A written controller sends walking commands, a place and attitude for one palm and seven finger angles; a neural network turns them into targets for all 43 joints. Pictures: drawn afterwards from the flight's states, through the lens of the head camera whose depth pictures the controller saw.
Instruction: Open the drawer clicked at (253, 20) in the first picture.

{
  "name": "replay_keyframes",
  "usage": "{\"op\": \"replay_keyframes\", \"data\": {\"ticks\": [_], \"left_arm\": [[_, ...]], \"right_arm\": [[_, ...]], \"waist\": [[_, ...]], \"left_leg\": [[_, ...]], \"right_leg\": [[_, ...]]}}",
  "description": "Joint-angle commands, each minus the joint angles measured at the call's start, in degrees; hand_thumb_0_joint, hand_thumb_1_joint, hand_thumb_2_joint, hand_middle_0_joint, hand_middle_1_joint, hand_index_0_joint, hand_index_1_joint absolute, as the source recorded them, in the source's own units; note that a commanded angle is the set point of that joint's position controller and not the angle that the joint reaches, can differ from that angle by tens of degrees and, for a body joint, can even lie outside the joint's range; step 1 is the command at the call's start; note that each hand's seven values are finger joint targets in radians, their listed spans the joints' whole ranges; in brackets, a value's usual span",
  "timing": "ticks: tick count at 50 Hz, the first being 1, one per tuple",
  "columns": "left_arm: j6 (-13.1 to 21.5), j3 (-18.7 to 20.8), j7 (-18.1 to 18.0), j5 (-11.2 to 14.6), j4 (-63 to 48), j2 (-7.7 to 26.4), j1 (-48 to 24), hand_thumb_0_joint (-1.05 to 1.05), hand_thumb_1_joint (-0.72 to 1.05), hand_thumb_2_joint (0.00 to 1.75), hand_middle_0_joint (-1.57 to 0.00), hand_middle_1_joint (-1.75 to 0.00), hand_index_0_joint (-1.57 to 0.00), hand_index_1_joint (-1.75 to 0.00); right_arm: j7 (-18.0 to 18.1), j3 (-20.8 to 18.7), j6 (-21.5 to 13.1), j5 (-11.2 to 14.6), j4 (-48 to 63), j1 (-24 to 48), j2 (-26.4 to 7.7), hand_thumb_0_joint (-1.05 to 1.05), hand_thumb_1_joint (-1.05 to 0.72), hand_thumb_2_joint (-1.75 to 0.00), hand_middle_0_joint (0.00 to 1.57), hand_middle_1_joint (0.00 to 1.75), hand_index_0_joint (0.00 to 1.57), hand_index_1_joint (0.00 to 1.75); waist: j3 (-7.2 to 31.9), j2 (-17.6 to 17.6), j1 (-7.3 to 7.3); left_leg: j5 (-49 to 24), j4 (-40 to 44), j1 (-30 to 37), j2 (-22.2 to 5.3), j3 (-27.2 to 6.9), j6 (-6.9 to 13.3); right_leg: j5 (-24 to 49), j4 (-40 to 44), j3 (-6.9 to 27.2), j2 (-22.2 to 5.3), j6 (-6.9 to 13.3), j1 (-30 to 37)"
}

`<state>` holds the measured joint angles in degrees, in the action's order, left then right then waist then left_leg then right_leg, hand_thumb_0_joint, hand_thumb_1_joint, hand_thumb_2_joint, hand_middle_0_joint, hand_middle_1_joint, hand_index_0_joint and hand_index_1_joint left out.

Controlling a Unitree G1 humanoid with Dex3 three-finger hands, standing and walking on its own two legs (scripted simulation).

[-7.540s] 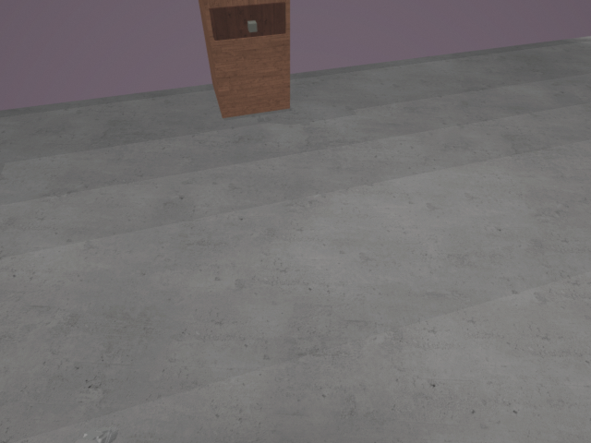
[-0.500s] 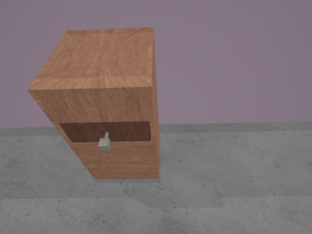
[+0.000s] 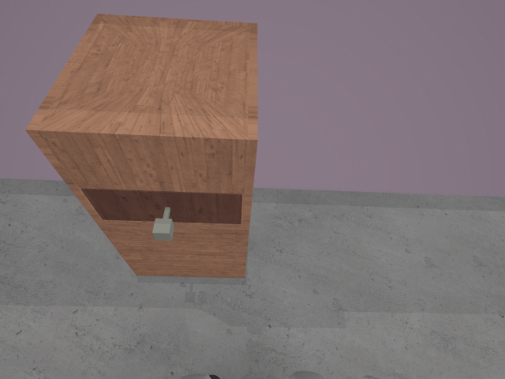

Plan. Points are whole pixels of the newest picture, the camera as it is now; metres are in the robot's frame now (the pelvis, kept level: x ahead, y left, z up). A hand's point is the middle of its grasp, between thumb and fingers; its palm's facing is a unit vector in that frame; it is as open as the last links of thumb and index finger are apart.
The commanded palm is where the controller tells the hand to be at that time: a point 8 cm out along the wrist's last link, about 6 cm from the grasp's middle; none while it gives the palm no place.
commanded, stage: come to a stop and stand still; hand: left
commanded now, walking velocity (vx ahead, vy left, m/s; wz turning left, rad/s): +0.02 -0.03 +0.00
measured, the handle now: (165, 222) +0.47 +0.25 -0.23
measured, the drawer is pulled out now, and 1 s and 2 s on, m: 0.00 0.00 0.00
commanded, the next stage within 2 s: look again from close up in 0.70 s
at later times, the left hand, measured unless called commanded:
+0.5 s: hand out of the picture +0.00 +0.11 -0.17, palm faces +0.04 -0.98 -0.22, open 7.3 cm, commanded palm none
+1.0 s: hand out of the picture -0.02 +0.11 -0.19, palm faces +0.04 -0.98 -0.18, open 7.4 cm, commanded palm none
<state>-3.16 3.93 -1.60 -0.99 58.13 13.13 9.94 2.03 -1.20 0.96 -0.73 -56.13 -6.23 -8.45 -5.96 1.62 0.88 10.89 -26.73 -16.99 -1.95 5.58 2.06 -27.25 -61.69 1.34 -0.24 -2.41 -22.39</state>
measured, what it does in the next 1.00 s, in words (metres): steps on the spot: right foot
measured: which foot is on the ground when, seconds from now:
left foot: down 0.00-1.00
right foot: up 0.00-0.16, down 0.18-1.00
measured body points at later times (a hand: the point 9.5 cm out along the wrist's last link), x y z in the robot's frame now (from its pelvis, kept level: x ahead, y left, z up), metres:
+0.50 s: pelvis -0.02 -0.07 +0.00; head -0.01 -0.08 +0.45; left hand +0.00 +0.16 -0.16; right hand -0.05 -0.30 -0.17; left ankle -0.01 +0.10 -0.74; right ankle -0.06 -0.16 -0.74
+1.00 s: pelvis -0.01 -0.05 -0.01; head +0.00 -0.05 +0.44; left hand -0.02 +0.16 -0.17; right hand +0.02 -0.28 -0.16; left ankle -0.02 +0.07 -0.74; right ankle -0.06 -0.16 -0.74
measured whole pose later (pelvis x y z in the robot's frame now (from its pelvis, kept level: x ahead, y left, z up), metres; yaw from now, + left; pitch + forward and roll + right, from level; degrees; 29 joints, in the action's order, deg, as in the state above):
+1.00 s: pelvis -0.01 -0.05 -0.01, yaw +1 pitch -1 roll -1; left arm 1.4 0.0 -2.8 -1.2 61.9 7.0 18.5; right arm 1.7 -0.4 -1.0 -0.5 -60.0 -15.2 -9.6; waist -1.8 -0.5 -0.3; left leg 19.0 -34.0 -14.7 -2.4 1.1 -0.6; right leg -21.5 -30.6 -3.0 1.1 1.1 -8.6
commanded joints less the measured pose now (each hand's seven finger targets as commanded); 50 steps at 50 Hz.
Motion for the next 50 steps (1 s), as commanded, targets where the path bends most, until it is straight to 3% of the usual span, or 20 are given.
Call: {"op": "replay_keyframes", "data": {"ticks": [1,3,6,7,8,9,10,11,14,17,19,22,39,40,41,42,44,47,49,50], "left_arm": [[0.31,-0.17,0.21,0.03,-3.49,2.21,3.14,0.00,0.90,0.90,-0.20,-0.30,-0.20,-0.30],[0.64,-0.60,0.28,0.02,-3.62,1.74,2.28,0.00,0.90,0.90,-0.20,-0.30,-0.20,-0.30],[1.27,-0.78,0.20,0.28,-1.85,1.66,6.94,0.00,0.90,0.90,-0.20,-0.30,-0.20,-0.30],[1.62,-0.73,0.12,0.10,-0.93,2.05,9.06,0.00,0.90,0.90,-0.20,-0.30,-0.20,-0.30],[2.21,-0.73,-0.15,-0.21,-0.92,4.26,8.93,0.00,0.90,0.90,-0.20,-0.30,-0.20,-0.30],[2.71,-0.51,-0.32,-0.37,-1.54,7.36,6.61,0.00,0.90,0.90,-0.20,-0.30,-0.20,-0.30],[2.62,-0.75,-0.20,-0.23,-2.47,8.62,4.16,0.00,0.90,0.90,-0.20,-0.30,-0.20,-0.30],[3.06,-0.47,-0.32,-0.34,-2.58,8.43,3.14,0.00,0.90,0.90,-0.20,-0.30,-0.20,-0.30],[3.44,-1.51,-0.44,0.09,-1.61,4.55,0.72,0.00,0.90,0.90,-0.20,-0.30,-0.20,-0.30],[3.72,-1.81,-0.42,0.82,0.23,3.32,3.40,0.00,0.90,0.90,-0.20,-0.30,-0.20,-0.30],[3.42,-1.96,-0.49,0.78,1.25,2.13,4.81,0.00,0.90,0.90,-0.20,-0.30,-0.20,-0.30],[3.43,-1.69,-0.33,1.07,3.05,2.74,6.05,0.00,0.90,0.90,-0.20,-0.30,-0.20,-0.30],[3.81,-2.29,-0.66,0.80,5.45,0.10,9.97,0.00,0.90,0.90,-0.20,-0.30,-0.20,-0.30],[6.40,-2.08,-2.98,-0.41,6.76,1.59,16.69,0.00,0.90,0.90,-0.20,-0.30,-0.20,-0.30],[7.10,-1.99,-2.81,-0.49,4.26,3.26,14.96,0.00,0.90,0.90,-0.20,-0.30,-0.20,-0.30],[7.02,-2.22,-2.57,-0.70,3.17,2.49,13.58,0.00,0.90,0.90,-0.20,-0.30,-0.20,-0.30],[6.82,-2.17,-2.09,-0.46,1.04,2.48,11.12,0.00,0.90,0.90,-0.20,-0.30,-0.20,-0.30],[5.52,-2.94,-1.89,0.26,0.25,-0.19,11.96,0.00,0.90,0.90,-0.20,-0.30,-0.20,-0.30],[4.57,-3.02,-1.67,0.11,0.84,-0.32,12.63,0.00,0.90,0.90,-0.20,-0.30,-0.20,-0.30],[4.34,-3.05,-1.53,0.09,1.12,-0.01,12.85,0.00,0.90,0.90,-0.20,-0.30,-0.20,-0.30]], "right_arm": [[0.64,-3.36,-0.31,-0.35,0.82,-6.74,-11.55,0.00,-0.90,-0.90,0.20,0.30,0.20,0.30],[0.17,-3.60,-0.07,-0.51,0.30,-7.29,-11.67,0.00,-0.90,-0.90,0.20,0.30,0.20,0.30],[-0.41,-3.75,0.02,-0.32,0.17,-5.65,-11.66,0.00,-0.90,-0.90,0.20,0.30,0.20,0.30],[-0.59,-3.68,0.11,-0.05,0.08,-5.18,-10.93,0.00,-0.90,-0.90,0.20,0.30,0.20,0.30],[-0.96,-3.39,0.07,0.46,-0.01,-5.96,-8.45,0.00,-0.90,-0.90,0.20,0.30,0.20,0.30],[-1.28,-2.51,0.24,0.67,0.63,-5.87,-5.12,0.00,-0.90,-0.90,0.20,0.30,0.20,0.30],[-1.69,-1.93,0.61,0.37,1.21,-4.06,-4.44,0.00,-0.90,-0.90,0.20,0.30,0.20,0.30],[-1.51,-1.96,1.21,-0.18,1.43,-2.40,-4.98,0.00,-0.90,-0.90,0.20,0.30,0.20,0.30],[-1.03,-1.45,0.71,-0.02,-2.62,-8.26,-4.97,0.00,-0.90,-0.90,0.20,0.30,0.20,0.30],[-0.49,-0.69,-0.42,0.07,-5.32,-11.04,-5.29,0.00,-0.90,-0.90,0.20,0.30,0.20,0.30],[-0.22,-0.44,-0.59,0.05,-6.09,-10.77,-5.88,0.00,-0.90,-0.90,0.20,0.30,0.20,0.30],[0.12,0.04,-0.82,0.10,-7.65,-11.46,-5.37,0.00,-0.90,-0.90,0.20,0.30,0.20,0.30],[0.49,0.21,-0.82,0.15,-8.64,-13.03,-4.00,0.00,-0.90,-0.90,0.20,0.30,0.20,0.30],[-0.17,0.16,-2.21,0.55,-3.89,-5.26,-4.69,0.00,-0.90,-0.90,0.20,0.30,0.20,0.30],[-0.48,0.08,-1.73,0.23,-1.53,-9.35,-2.26,0.00,-0.90,-0.90,0.20,0.30,0.20,0.30],[-0.62,0.03,-1.90,0.44,-1.31,-9.98,-1.99,0.00,-0.90,-0.90,0.20,0.30,0.20,0.30],[-0.87,0.34,-1.93,0.45,-1.22,-12.08,-1.63,0.00,-0.90,-0.90,0.20,0.30,0.20,0.30],[-0.32,0.23,-2.68,-0.02,-2.03,-14.16,-5.07,0.00,-0.90,-0.90,0.20,0.30,0.20,0.30],[-0.07,0.39,-2.59,-0.23,-2.55,-13.82,-5.96,0.00,-0.90,-0.90,0.20,0.30,0.20,0.30],[0.03,0.48,-2.49,-0.17,-2.28,-12.89,-6.18,0.00,-0.90,-0.90,0.20,0.30,0.20,0.30]], "waist": [[11.85,-11.08,-2.56],[10.77,-12.07,-3.29],[10.78,-11.38,-1.05],[10.32,-8.21,0.00],[9.10,-2.74,-0.41],[6.37,6.16,-1.65],[4.05,6.85,-1.33],[1.71,14.53,-0.46],[2.42,8.31,-3.15],[4.16,3.15,-2.42],[1.42,1.25,-1.62],[3.57,-4.08,-1.08],[0.71,-0.65,-1.24],[-0.37,5.44,2.64],[3.39,4.88,-1.60],[5.62,2.90,-1.77],[9.49,5.72,-2.41],[7.71,-1.68,-1.82],[4.19,-9.90,-1.05],[3.13,-9.17,-0.67]], "left_leg": [[-27.56,7.17,16.39,-15.45,-13.04,9.02],[-21.60,8.13,13.28,-14.86,-13.01,8.35],[-11.31,7.46,7.10,-12.52,-12.15,5.59],[-5.90,5.58,3.91,-10.16,-9.99,3.35],[-0.24,1.48,0.34,-6.41,-7.81,0.34],[8.50,-2.26,-2.87,-1.72,-3.68,-2.81],[11.49,-4.94,-0.81,-0.71,-3.99,-3.13],[13.02,-8.25,-2.13,-0.68,-5.05,-2.78],[6.27,-7.91,1.12,-1.31,-5.58,-2.76],[-6.83,0.46,6.64,-2.53,-6.54,-2.73],[-7.05,2.65,7.40,-3.90,-7.28,-2.66],[-10.61,3.03,7.59,-4.00,-7.14,-2.70],[-7.54,3.80,8.51,-3.82,-6.33,-2.89],[-0.33,-12.86,-1.50,-2.09,-3.16,-3.99],[9.20,-15.43,-3.89,-1.02,-6.58,-2.00],[10.47,-15.77,-3.95,-1.73,-5.52,-1.58],[7.71,-9.22,-0.67,-0.30,-3.15,-1.37],[-13.06,-2.24,6.89,-4.29,-6.94,0.15],[-16.91,-1.46,4.79,-5.91,-9.30,1.41],[-16.24,-0.97,3.90,-5.96,-9.80,1.79]], "right_leg": [[-1.85,10.31,-0.85,-2.06,-0.45,-1.69],[-2.02,16.98,-2.48,-1.88,0.22,2.40],[7.08,30.92,-4.10,-1.32,1.31,11.09],[13.23,38.51,-4.72,-1.46,1.33,15.41],[15.65,44.41,0.52,-5.19,2.42,17.16],[12.16,47.76,9.79,-13.76,5.96,12.81],[9.26,50.04,11.08,-17.20,8.51,5.63],[10.29,51.20,12.87,-15.65,9.18,3.07],[23.61,45.17,5.50,-11.92,9.15,6.74],[24.92,41.10,2.21,-8.65,6.19,8.49],[17.06,43.30,2.65,-6.53,4.78,6.70],[22.36,42.23,1.52,-6.01,4.30,11.58],[19.88,44.97,1.52,-5.65,4.37,10.29],[60.40,43.70,8.81,-10.77,-1.34,12.99],[68.88,39.83,7.17,-13.88,0.62,16.84],[65.17,37.64,4.16,-12.61,5.49,17.94],[57.48,35.43,1.47,-10.17,8.02,19.89],[33.39,33.43,0.28,-5.28,5.61,11.72],[18.63,34.29,-1.08,-2.92,5.03,10.43],[16.43,34.77,-1.20,-2.57,4.95,10.40]]}}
